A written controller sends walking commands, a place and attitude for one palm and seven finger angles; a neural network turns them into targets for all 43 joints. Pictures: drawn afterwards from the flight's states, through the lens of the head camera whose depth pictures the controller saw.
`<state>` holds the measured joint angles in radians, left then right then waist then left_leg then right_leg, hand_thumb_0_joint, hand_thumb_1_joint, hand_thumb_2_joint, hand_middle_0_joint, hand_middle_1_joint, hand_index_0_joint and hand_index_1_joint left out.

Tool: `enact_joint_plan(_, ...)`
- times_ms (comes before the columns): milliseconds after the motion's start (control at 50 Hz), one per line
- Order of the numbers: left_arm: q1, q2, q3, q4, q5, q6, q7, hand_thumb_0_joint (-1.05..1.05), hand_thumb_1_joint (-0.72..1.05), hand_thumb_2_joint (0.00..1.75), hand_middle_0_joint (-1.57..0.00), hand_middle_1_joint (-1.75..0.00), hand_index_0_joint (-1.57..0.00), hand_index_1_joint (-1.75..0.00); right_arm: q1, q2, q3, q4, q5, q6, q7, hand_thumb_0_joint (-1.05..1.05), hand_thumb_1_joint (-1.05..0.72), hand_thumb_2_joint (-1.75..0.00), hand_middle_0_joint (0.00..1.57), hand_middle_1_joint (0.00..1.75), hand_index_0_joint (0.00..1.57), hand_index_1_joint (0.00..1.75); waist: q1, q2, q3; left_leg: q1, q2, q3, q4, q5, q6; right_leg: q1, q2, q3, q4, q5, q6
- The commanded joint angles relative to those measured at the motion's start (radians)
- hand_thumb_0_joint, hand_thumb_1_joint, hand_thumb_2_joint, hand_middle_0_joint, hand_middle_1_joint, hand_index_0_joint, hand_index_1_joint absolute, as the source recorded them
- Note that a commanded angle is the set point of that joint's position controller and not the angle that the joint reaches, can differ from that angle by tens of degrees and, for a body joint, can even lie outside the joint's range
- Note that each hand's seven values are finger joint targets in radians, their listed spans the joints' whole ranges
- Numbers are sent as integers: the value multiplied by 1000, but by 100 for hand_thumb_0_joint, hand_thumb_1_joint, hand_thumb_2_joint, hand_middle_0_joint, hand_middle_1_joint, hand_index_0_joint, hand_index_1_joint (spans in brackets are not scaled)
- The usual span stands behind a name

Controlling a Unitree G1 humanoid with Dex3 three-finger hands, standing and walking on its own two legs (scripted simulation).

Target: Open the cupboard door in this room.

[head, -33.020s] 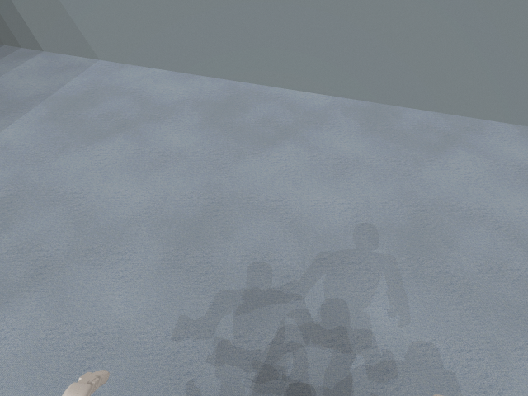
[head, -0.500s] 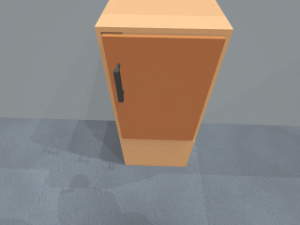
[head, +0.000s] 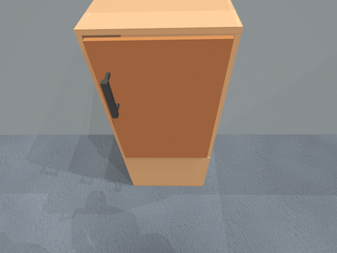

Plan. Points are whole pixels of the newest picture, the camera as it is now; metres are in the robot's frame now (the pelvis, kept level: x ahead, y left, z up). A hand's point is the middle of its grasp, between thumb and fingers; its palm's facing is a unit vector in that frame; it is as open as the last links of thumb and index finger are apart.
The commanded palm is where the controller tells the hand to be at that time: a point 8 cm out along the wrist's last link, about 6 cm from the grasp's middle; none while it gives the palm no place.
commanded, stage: come to a stop and stand still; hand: left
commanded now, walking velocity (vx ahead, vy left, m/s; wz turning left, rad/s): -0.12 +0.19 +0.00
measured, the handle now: (111, 96) +0.55 +0.21 +0.04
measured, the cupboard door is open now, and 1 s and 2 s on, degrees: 0 0 0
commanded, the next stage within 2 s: look again from close up in 0.92 s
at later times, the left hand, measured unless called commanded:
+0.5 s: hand out of the picture +0.00 +0.22 -0.17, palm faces +0.07 -0.97 -0.25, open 7.4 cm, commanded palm none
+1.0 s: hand out of the picture +0.02 +0.26 -0.16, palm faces -0.04 -0.98 -0.21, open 7.4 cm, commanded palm none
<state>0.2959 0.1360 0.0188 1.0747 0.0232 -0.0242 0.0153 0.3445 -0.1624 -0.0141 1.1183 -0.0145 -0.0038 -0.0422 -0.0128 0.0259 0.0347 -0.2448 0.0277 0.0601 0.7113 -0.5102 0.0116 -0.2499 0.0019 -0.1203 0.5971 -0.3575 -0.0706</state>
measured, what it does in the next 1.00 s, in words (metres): steps on the spot: left foot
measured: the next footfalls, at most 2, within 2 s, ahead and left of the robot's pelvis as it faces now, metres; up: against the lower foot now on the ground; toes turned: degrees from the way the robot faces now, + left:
left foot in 0.44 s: +0.04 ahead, +0.12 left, +0.00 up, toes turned +1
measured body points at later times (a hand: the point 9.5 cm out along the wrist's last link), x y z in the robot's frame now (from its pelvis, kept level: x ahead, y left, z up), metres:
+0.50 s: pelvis +0.00 +0.03 +0.00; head +0.00 +0.02 +0.45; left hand +0.00 +0.27 -0.15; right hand +0.12 -0.19 -0.14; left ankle +0.00 +0.12 -0.73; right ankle -0.03 -0.07 -0.73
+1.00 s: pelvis -0.01 +0.08 +0.01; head +0.01 +0.09 +0.46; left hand +0.02 +0.31 -0.15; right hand -0.03 -0.15 -0.14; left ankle +0.00 +0.12 -0.73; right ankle -0.02 -0.07 -0.73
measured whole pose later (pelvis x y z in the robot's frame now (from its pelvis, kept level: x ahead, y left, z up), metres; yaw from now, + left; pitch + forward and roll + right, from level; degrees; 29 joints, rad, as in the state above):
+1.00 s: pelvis -0.01 +0.08 +0.01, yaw -2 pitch +1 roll +0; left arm 0.28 0.18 -0.01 1.03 0.02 0.02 0.03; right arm 0.33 -0.18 0.01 1.07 -0.01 -0.01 -0.02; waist -0.01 -0.01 0.03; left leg -0.21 -0.09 0.10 0.41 -0.22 0.12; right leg -0.21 -0.06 -0.02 0.47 -0.27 0.02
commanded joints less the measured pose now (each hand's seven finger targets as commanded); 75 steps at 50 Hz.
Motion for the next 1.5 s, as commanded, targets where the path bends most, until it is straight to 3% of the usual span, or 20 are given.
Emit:
enact_joint_plan(0,87,145,12,-14,3,-28,28,0,90,90,-20,-30,-20,-30,-27,-26,-3,-61,14,-12,0,0,-90,-90,20,30,20,30,23,-135,10,-182,30,-52,149,-31,-5,142,-322,295,-189,1006,-143)
enact_joint_plan(60,103,149,17,-26,1,-16,36,0,90,90,-20,-30,-20,-30,-48,-7,-3,-66,17,2,9,0,-90,-90,20,30,20,30,37,-123,-47,-172,3,-15,112,30,-29,193,-303,245,-171,1037,-134)
enact_joint_plan(180,113,180,40,-51,6,3,36,0,90,90,-20,-30,-20,-30,-137,-46,-19,-125,9,23,20,0,-90,-90,20,30,20,30,56,-139,-56,-207,-17,-23,117,82,-46,204,-307,256,-174,948,-137)
enact_joint_plan(240,99,180,44,-66,9,9,35,0,90,90,-20,-30,-20,-30,-163,-45,-22,-152,11,20,23,0,-90,-90,20,30,20,30,53,-176,-55,-167,-19,-20,40,107,-41,172,-300,242,-168,860,-131)
enact_joint_plan(300,66,173,39,-77,4,14,31,0,90,90,-20,-30,-20,-30,-125,-37,-19,-145,11,14,21,0,-90,-90,20,30,20,30,21,-169,-48,2,-29,1,-158,262,-32,61,-246,202,-139,658,-76)
enact_joint_plan(320,149,159,28,-80,-3,-15,69,0,90,90,-20,-30,-20,-30,-188,-97,-30,-226,6,3,18,0,-90,-90,20,30,20,30,33,8,-101,-19,-40,5,-49,200,-32,145,-260,367,-140,1149,-9)
enact_joint_plan(340,111,229,35,-129,6,-21,60,0,90,90,-20,-30,-20,-30,-163,-60,-32,-250,11,7,28,0,-90,-90,20,30,20,30,10,-32,-141,-113,-37,-22,-24,156,2,237,-276,310,-78,1072,-45)
enact_joint_plan(360,103,209,38,-128,5,-20,53,0,90,90,-20,-30,-20,-30,-179,-65,-25,-251,7,8,30,0,-90,-90,20,30,20,30,32,-7,-138,-93,-23,-9,-75,157,10,209,-280,289,-85,918,-62)
enact_joint_plan(380,78,199,38,-127,5,-21,54,0,90,90,-20,-30,-20,-30,-159,-68,-27,-253,8,12,28,0,-90,-90,20,30,20,30,5,-62,-117,-65,-10,-25,-134,201,9,177,-264,266,-90,793,-61)
enact_joint_plan(420,47,155,20,-142,3,-12,52,0,90,90,-20,-30,-20,-30,-112,-96,-26,-241,6,6,27,0,-90,-90,20,30,20,30,-14,-83,-54,42,54,-91,-225,417,29,27,-172,175,-83,519,-10)
enact_joint_plan(440,53,128,17,-148,1,-6,52,0,90,90,-20,-30,-20,-30,-100,-119,-26,-239,0,2,25,0,-90,-90,20,30,20,30,-1,-67,-30,39,97,-123,-214,536,45,-1,-129,142,-89,382,9)
enact_joint_plan(460,64,120,14,-147,5,5,52,0,90,90,-20,-30,-20,-30,-97,-125,-23,-236,-5,-5,25,0,-90,-90,20,30,20,30,15,38,-14,20,114,-155,-231,598,63,-3,-105,119,-78,240,16)
enact_joint_plan(480,57,134,12,-143,2,13,49,0,90,90,-20,-30,-20,-30,-115,-129,-18,-239,-5,-6,24,0,-90,-90,20,30,20,30,22,90,8,-4,115,-193,-269,595,79,6,-78,100,-75,121,30)
enact_joint_plan(520,59,132,6,-141,0,22,40,0,90,90,-20,-30,-20,-30,-140,-143,-13,-250,-2,-6,21,0,-90,-90,20,30,20,30,30,56,62,-71,114,-212,-345,401,87,2,-58,97,-101,29,39)
enact_joint_plan(540,48,132,4,-143,1,25,35,0,90,90,-20,-30,-20,-30,-138,-145,-11,-253,-3,-6,21,0,-90,-90,20,30,20,30,29,30,90,-106,106,-223,-385,266,82,0,-58,102,-112,23,38)
enact_joint_plan(640,34,145,4,-150,3,30,23,0,90,90,-20,-30,-20,-30,-101,-158,-10,-234,-7,-13,22,0,-90,-90,20,30,20,30,28,9,54,-102,109,-272,-486,47,74,4,-60,109,-104,26,36)
enact_joint_plan(760,21,152,3,-141,2,28,18,0,90,90,-20,-30,-20,-30,-69,-152,-5,-199,-6,-26,16,0,-90,-90,20,30,20,30,28,-10,-22,-12,115,-276,-491,149,63,10,-66,125,-112,47,32)
enact_joint_plan(840,19,145,-4,-116,-3,28,18,0,90,90,-20,-30,-20,-30,-50,-149,1,-158,-3,-28,14,0,-90,-90,20,30,20,30,24,-17,6,-22,109,-252,-490,162,53,19,-77,143,-146,62,28)
enact_joint_plan(1180,38,119,-19,-29,-10,18,29,0,90,90,-20,-30,-20,-30,-4,-114,11,-56,6,-43,2,0,-90,-90,20,30,20,30,15,-11,-11,85,91,-162,-385,561,52,54,-100,142,-173,191,46)
enact_joint_plan(1480,44,126,-17,-14,-9,12,31,0,90,90,-20,-30,-20,-30,-44,-121,11,-41,5,-44,1,0,-90,-90,20,30,20,30,16,-24,-10,101,81,-131,-354,596,57,74,-110,159,-175,266,41)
